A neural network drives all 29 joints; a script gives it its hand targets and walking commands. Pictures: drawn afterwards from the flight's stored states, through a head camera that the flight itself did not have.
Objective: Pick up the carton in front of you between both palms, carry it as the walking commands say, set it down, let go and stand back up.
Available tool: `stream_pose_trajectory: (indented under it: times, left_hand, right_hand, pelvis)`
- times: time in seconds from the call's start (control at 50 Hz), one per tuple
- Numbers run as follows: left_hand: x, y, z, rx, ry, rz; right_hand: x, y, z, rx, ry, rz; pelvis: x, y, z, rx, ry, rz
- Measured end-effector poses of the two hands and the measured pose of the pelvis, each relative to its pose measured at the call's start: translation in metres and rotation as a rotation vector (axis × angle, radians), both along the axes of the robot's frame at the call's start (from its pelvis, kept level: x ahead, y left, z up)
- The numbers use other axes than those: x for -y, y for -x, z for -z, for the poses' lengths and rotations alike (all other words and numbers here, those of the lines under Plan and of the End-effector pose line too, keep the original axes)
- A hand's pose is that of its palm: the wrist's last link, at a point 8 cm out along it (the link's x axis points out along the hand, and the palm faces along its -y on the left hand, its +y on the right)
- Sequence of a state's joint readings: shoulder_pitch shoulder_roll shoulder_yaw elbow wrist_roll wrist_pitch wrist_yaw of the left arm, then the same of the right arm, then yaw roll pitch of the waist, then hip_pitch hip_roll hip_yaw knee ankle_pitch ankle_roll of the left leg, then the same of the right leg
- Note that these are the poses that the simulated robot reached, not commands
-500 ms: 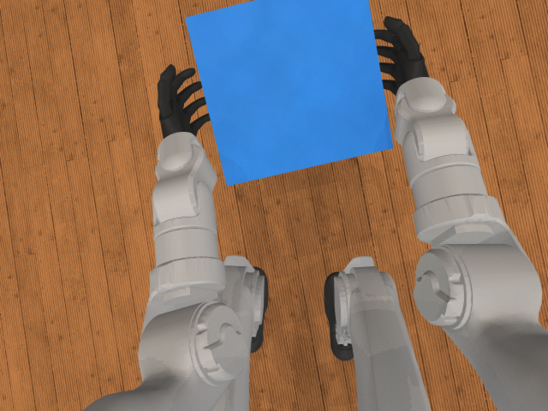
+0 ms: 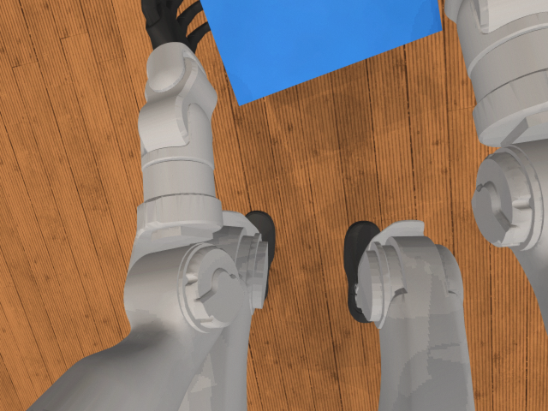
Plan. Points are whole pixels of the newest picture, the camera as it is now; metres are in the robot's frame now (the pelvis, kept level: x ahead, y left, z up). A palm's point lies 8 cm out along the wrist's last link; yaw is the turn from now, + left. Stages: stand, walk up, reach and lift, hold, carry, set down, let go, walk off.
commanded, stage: set down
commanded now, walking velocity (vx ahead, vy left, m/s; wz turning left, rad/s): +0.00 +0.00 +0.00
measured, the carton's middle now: out of the picture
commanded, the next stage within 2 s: none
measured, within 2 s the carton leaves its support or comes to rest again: rests again in 0.62 s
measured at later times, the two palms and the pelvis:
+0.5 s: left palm (170, 33) +0.53 +0.15 -0.18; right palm out of the picture +0.60 -0.15 -0.19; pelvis +0.00 +0.00 -0.04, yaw +2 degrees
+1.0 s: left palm (167, 25) +0.54 +0.16 -0.19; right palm out of the picture +0.61 -0.14 -0.20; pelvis +0.01 +0.00 -0.04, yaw +3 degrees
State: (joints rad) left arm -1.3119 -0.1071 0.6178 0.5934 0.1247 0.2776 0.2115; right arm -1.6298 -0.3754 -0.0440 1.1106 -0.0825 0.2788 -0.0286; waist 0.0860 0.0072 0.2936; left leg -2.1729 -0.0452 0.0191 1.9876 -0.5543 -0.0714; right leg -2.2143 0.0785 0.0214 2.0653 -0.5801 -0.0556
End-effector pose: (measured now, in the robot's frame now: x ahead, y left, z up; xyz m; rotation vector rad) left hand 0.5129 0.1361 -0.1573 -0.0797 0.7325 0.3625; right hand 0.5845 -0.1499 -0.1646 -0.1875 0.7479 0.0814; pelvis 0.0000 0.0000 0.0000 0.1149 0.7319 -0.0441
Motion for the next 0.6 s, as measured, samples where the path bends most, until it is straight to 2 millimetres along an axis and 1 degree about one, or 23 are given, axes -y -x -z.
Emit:
stream_pose_trajectory:
  times: [0.06,0.1,0.18,0.44,0.6]
  left_hand:
    - [0.0,-0.01,0.007,-0.013,-0.006,0.008]
    - [-0.002,-0.016,0.009,-0.011,-0.014,0.011]
    - [-0.004,-0.019,0.013,-0.009,-0.013,0.007]
    - [-0.009,-0.017,0.016,-0.001,0.002,0.032]
    - [-0.019,-0.02,0.026,-0.027,0.003,0.037]
  right_hand:
    - [0.001,-0.005,0.015,-0.011,0.005,-0.004]
    - [0.001,-0.01,0.018,-0.006,-0.005,-0.009]
    - [0.0,-0.014,0.02,-0.015,-0.009,-0.03]
    - [0.0,-0.011,0.021,-0.004,-0.037,-0.036]
    - [-0.006,-0.014,0.026,0.005,-0.074,-0.052]
  pelvis:
    - [0.001,-0.002,0.008,0.014,-0.005,-0.001]
    - [0.001,-0.004,0.013,0.021,-0.009,-0.003]
    - [0.002,-0.006,0.02,0.027,-0.017,-0.005]
    - [0.003,0.002,0.034,0.052,-0.015,-0.013]
    - [0.003,0.001,0.038,0.055,-0.011,-0.026]
